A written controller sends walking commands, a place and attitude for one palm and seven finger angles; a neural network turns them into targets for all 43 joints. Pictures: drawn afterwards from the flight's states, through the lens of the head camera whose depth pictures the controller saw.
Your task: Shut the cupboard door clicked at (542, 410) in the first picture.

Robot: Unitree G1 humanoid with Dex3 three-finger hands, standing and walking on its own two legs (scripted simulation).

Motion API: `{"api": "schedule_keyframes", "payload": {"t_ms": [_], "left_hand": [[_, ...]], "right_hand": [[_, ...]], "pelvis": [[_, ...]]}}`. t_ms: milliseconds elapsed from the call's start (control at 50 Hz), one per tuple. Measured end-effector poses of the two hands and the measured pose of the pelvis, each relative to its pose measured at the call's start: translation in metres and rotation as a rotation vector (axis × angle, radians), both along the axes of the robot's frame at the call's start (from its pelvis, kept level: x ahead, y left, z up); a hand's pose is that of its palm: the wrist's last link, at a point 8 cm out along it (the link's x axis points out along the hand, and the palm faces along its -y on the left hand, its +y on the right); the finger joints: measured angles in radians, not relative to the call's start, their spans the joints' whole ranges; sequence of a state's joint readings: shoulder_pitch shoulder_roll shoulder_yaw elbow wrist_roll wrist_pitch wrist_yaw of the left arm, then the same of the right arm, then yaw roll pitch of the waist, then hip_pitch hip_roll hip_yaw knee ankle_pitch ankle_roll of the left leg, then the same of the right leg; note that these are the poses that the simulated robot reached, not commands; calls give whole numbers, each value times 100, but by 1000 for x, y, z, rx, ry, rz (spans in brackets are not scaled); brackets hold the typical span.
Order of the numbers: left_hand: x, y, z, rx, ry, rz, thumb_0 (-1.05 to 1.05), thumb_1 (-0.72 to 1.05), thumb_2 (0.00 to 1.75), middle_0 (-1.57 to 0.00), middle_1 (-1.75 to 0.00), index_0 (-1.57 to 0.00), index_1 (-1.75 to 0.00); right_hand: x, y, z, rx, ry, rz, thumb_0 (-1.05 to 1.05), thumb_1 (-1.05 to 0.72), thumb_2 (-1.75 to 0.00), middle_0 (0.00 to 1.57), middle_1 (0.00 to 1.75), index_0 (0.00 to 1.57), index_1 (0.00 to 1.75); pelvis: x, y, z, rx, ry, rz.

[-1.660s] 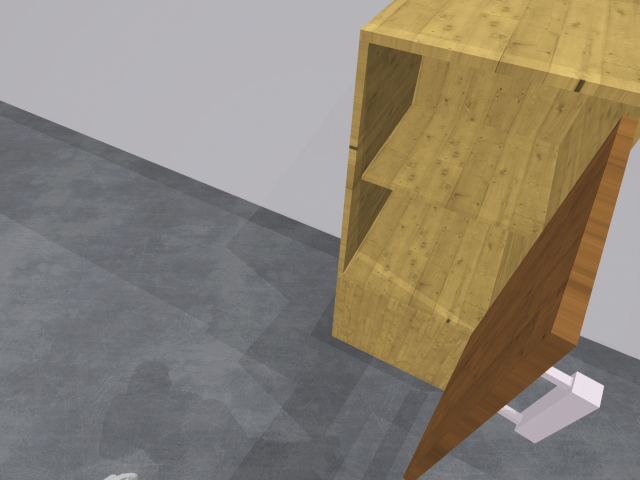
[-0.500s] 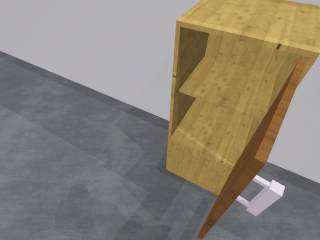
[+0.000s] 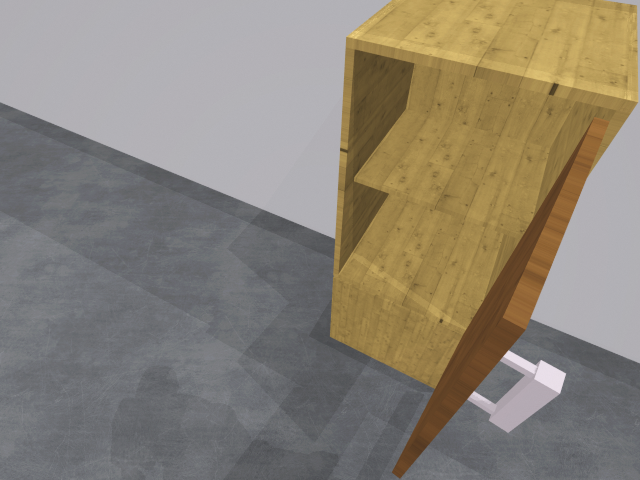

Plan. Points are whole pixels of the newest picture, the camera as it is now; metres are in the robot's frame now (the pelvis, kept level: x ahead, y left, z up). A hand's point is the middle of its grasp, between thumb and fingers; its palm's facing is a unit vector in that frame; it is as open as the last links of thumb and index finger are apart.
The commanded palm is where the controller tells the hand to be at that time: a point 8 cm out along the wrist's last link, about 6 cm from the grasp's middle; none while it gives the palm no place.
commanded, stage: walk to a spot facing it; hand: left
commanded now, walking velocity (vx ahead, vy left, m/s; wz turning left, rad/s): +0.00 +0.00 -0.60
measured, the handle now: (503, 388) +0.23 -0.19 +0.04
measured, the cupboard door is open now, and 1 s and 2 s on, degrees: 83 83 83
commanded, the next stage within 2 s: none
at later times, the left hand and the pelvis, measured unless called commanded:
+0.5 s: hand out of the picture +0.06 +0.16 -0.16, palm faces -0.17 -0.95 -0.27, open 7.4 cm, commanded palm none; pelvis -0.02 -0.03 -0.01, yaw -15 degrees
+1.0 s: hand (207, 448) +0.19 +0.19 -0.17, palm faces -0.48 -0.84 -0.24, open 7.4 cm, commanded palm none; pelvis +0.00 +0.03 +0.00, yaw -33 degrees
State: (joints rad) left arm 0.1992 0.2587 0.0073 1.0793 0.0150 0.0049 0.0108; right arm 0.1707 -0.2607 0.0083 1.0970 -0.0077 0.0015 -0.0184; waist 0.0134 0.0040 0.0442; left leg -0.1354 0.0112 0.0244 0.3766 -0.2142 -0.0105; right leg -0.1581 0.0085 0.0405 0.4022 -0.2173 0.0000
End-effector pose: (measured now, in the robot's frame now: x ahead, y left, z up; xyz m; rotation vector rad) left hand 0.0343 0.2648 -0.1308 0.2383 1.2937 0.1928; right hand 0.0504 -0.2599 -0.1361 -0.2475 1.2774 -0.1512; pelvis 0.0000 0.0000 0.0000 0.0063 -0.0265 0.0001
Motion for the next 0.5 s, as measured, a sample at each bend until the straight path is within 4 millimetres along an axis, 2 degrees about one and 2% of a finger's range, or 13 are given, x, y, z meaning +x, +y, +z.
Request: {"api": "schedule_keyframes", "payload": {"t_ms": [180,320,420,500], "left_hand": [[2,-15,-14,-31,36,-64,0,91,89,-20,-29,-20,-30],[14,-36,-16,-5,15,-121,0,91,89,-20,-29,-20,-30],[16,-51,-3,-2,17,-142,0,91,89,-20,-29,-20,-30],[26,-58,6,-9,18,-183,0,91,89,-20,-29,-20,-30]], "right_hand": [[-23,5,-12,26,-32,-107,1,-91,-90,21,30,20,30],[-39,-17,-36,51,-41,-181,1,-91,-90,21,30,20,30],[-39,-30,-23,46,-54,-224,1,-91,-90,20,30,20,30],[-36,-37,-10,35,-97,-258,1,-91,-90,20,30,20,30]], "pelvis": [[-12,-4,-12,14,18,-92],[-17,-22,-27,20,11,-179],[-19,-29,-15,25,25,-215],[-17,-30,-5,35,38,-262]]}}
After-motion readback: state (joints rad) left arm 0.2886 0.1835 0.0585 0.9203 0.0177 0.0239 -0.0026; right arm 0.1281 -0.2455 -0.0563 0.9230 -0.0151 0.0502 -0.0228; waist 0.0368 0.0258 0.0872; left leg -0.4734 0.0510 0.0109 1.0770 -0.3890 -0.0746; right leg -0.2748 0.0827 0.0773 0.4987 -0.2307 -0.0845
